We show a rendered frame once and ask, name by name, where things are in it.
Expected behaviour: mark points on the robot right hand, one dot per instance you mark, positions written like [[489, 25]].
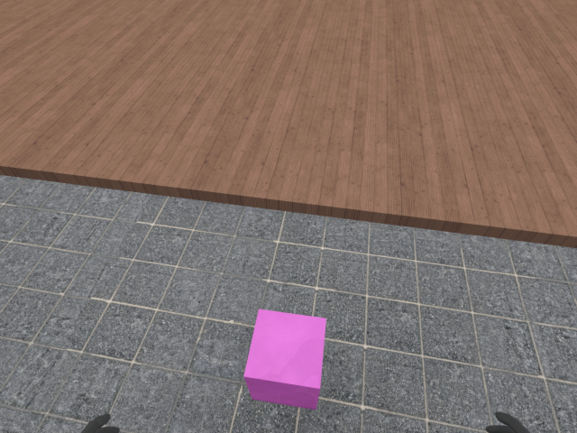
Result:
[[513, 425]]

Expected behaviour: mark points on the carton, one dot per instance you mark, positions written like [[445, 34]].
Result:
[[284, 364]]

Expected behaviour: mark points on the robot left hand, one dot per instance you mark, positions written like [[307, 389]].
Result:
[[94, 426]]

